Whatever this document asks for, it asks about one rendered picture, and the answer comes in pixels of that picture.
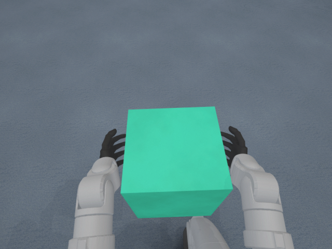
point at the left robot hand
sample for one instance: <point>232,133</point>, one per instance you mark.
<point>108,147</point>

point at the carton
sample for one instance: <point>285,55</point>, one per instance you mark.
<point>174,162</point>

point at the robot right thigh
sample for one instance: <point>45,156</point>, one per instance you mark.
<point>203,234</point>

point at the left robot forearm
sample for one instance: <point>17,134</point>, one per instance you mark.
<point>93,226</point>

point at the right robot hand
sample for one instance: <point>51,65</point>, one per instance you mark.
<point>237,146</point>

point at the right robot forearm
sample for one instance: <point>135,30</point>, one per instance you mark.
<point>261,204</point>

